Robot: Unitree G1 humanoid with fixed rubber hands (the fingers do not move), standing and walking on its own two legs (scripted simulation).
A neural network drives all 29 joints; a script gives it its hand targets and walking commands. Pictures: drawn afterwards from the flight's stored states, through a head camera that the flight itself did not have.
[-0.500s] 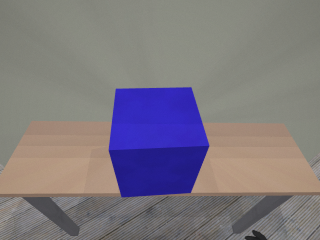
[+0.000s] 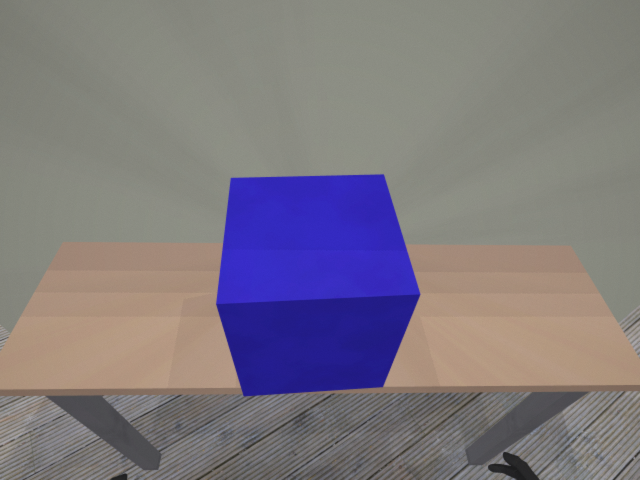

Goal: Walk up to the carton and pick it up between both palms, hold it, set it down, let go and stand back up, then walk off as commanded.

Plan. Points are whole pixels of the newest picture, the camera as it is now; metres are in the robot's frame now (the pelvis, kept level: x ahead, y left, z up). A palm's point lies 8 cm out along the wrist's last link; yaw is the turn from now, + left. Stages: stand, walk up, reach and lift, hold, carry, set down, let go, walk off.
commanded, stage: stand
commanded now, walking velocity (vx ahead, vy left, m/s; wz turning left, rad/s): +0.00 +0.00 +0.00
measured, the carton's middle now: (311, 288) +0.37 +0.02 +0.02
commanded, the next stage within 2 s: walk off in 0.18 s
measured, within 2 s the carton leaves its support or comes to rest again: neither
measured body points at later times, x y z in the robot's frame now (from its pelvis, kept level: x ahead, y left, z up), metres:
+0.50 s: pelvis -0.02 +0.00 +0.00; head +0.01 +0.00 +0.44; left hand +0.08 +0.28 -0.13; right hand +0.10 -0.28 -0.12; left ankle +0.02 +0.12 -0.75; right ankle -0.01 -0.12 -0.74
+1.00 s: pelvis -0.15 -0.06 -0.02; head -0.08 -0.10 +0.42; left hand -0.03 +0.24 -0.12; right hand -0.06 -0.37 -0.17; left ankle -0.23 +0.08 -0.66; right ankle -0.04 -0.13 -0.75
